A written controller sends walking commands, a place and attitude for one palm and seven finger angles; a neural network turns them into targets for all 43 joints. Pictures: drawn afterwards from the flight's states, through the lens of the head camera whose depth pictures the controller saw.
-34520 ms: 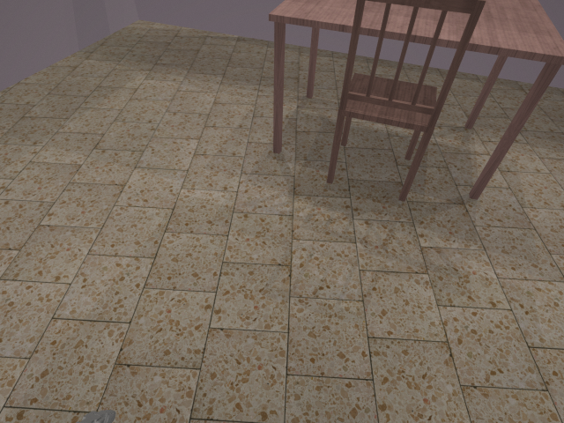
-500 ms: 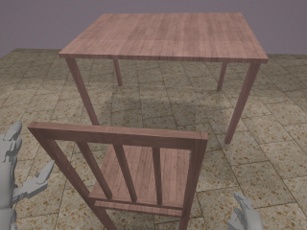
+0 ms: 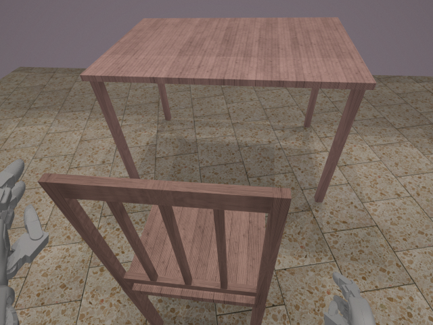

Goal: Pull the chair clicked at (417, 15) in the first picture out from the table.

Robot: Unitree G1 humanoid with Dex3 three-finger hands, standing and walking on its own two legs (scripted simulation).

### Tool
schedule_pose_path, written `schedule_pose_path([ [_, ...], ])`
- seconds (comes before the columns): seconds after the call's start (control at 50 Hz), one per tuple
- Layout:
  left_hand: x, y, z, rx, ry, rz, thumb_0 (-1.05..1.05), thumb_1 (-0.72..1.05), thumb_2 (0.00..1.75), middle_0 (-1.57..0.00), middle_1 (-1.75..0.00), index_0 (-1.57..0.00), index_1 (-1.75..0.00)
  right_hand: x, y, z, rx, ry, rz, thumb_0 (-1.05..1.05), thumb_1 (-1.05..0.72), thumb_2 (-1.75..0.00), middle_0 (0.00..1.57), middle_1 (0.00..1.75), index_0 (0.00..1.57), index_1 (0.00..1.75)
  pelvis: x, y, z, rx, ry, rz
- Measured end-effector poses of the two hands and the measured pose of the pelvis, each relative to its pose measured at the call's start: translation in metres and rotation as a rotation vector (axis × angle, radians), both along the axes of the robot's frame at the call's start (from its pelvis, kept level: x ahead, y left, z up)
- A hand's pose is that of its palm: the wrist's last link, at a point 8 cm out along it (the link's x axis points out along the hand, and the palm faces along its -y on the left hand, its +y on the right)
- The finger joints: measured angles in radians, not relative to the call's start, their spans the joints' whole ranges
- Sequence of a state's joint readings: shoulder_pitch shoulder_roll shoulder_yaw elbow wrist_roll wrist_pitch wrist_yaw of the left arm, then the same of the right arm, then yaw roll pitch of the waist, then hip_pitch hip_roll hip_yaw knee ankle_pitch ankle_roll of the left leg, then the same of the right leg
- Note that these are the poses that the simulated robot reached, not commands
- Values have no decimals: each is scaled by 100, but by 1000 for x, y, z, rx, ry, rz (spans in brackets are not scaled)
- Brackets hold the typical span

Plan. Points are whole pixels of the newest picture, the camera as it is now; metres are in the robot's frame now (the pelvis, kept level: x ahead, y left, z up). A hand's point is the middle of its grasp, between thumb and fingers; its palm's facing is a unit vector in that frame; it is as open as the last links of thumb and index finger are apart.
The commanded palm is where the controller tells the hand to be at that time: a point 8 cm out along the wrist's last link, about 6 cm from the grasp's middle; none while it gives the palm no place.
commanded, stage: step back with the hand held close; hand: left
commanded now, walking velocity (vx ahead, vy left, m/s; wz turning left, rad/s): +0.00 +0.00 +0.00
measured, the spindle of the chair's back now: (178, 250) +0.29 +0.13 -0.06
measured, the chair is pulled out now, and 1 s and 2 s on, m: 0.59 0.59 0.59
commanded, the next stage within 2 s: stop stepping back and stand still in 1.50 s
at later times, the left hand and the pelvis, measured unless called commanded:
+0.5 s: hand (31, 251) +0.16 +0.27 +0.16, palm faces +0.37 -0.75 -0.54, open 7.4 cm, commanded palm +0.10 +0.31 +0.18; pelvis -0.05 +0.01 +0.00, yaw -1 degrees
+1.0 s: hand out of the picture +0.09 +0.29 +0.17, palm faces +0.47 -0.72 -0.51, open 7.4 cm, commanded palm +0.02 +0.32 +0.18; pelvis -0.11 +0.02 -0.01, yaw +0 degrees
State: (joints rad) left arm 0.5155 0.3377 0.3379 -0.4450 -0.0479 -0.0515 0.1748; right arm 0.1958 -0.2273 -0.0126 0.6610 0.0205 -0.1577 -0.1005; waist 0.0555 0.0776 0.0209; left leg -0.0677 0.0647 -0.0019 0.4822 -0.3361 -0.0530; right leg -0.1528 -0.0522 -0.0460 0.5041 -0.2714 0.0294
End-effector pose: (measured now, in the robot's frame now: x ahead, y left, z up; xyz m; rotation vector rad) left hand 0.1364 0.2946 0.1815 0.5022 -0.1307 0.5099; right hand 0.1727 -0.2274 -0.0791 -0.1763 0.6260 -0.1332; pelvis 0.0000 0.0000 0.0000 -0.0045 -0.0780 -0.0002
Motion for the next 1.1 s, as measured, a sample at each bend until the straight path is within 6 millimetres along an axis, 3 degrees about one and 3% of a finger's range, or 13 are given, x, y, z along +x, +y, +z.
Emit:
schedule_pose_path([
  [0.18,7,10,3,11,-20,-7,1,89,90,-21,-30,-21,-30,-4,5,0,11,21,10,1,-90,-89,20,30,20,30,-11,4,1,-4,14,-10],
  [0.34,12,5,-7,70,88,-122,1,89,90,-21,-30,-21,-30,-34,0,-3,-3,104,-67,1,-91,-89,20,30,20,30,-28,15,2,11,56,-32],
  [0.56,-29,12,4,123,10,-110,1,89,90,-21,-30,-22,-30,-74,2,-4,-21,124,-90,1,-91,-89,20,30,20,30,-56,11,-3,11,56,-23],
  [0.68,-55,11,-2,75,-30,-69,1,89,90,-21,-30,-21,-30,-89,1,-3,-35,92,-63,1,-90,-89,20,30,20,30,-75,11,-6,3,57,-23],
  [0.94,-81,27,5,143,-79,-106,1,89,90,-21,-30,-21,-30,-136,4,-2,-80,103,-70,1,-90,-89,20,30,20,30,-110,23,-10,-14,57,-11],
  [1.1,-107,34,-1,161,-105,-76,1,89,90,-21,-30,-21,-30,-148,12,-12,-74,101,-39,1,-90,-89,20,30,20,30,-123,24,-19,-11,45,15],
])
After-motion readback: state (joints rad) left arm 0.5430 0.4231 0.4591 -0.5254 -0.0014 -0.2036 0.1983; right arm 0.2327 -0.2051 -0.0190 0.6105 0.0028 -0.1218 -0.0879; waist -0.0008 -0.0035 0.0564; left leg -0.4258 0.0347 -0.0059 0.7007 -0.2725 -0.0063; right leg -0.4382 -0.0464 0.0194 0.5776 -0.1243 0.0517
